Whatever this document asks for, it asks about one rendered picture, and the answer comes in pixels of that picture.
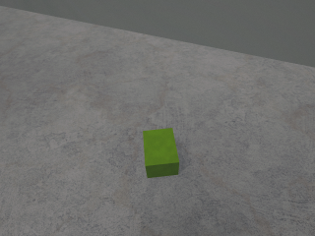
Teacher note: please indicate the carton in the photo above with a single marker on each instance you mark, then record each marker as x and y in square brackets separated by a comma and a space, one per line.
[161, 157]

